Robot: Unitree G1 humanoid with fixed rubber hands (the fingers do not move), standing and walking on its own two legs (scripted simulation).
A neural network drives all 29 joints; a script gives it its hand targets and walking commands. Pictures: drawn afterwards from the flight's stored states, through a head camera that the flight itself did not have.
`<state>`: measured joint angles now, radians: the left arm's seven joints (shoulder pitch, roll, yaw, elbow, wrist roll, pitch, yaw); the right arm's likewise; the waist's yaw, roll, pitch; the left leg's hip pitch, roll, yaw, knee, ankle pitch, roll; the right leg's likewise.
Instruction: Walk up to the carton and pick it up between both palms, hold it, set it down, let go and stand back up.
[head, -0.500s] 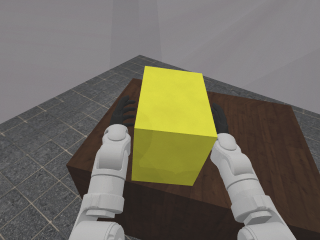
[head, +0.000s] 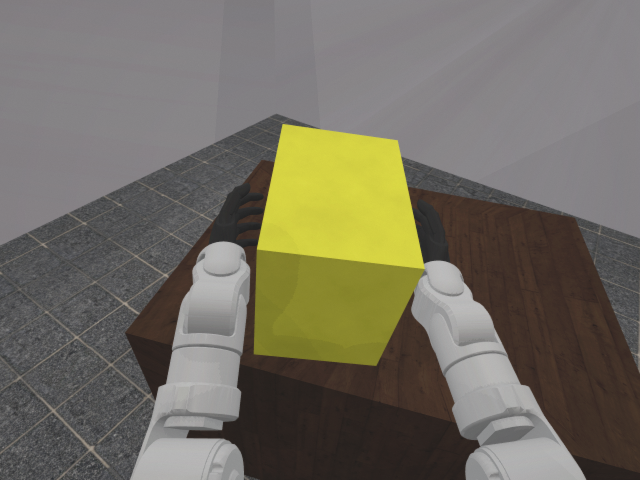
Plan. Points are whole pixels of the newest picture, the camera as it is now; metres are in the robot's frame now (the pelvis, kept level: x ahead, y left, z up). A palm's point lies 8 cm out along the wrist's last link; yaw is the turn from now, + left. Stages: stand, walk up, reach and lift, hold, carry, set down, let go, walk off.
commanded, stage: reach and lift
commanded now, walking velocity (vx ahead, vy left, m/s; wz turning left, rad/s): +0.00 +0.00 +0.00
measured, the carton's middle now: (328, 242) +0.41 -0.02 +0.13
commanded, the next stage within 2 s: hold in 0.42 s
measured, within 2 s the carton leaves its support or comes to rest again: neither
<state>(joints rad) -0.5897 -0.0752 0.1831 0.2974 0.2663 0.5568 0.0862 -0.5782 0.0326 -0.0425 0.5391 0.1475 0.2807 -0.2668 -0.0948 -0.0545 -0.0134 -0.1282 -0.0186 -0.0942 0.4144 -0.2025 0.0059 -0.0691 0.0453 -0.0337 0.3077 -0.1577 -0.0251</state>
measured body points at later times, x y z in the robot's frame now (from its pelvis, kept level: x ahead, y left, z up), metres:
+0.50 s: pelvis +0.00 +0.00 +0.00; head -0.04 +0.03 +0.45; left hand +0.37 +0.13 +0.18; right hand +0.37 -0.13 +0.16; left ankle +0.02 +0.11 -0.75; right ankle +0.01 -0.10 -0.75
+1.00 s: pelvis -0.01 -0.01 +0.00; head -0.06 +0.02 +0.45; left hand +0.37 +0.13 +0.18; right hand +0.36 -0.13 +0.16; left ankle +0.02 +0.11 -0.75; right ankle +0.01 -0.10 -0.75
